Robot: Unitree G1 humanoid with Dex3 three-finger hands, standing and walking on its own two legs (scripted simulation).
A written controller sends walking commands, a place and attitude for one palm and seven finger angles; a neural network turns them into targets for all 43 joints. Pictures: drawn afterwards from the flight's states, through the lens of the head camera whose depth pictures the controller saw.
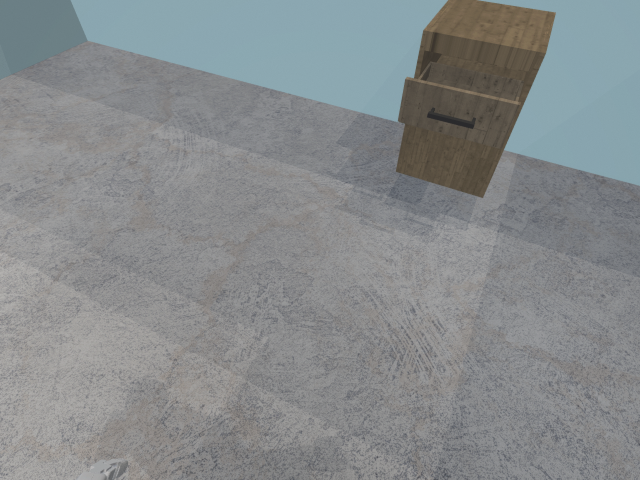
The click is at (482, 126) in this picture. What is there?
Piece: drawer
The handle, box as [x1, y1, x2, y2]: [427, 107, 475, 128]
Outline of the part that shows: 427,115 427,117 471,128 473,127 475,119 473,117 471,122 435,113 433,111 434,108 432,107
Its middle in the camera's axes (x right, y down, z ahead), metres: +0.46 -0.42 +1.35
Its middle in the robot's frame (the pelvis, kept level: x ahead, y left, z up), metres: +1.30 -0.39 -0.25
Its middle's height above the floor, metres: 0.52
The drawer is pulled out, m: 0.25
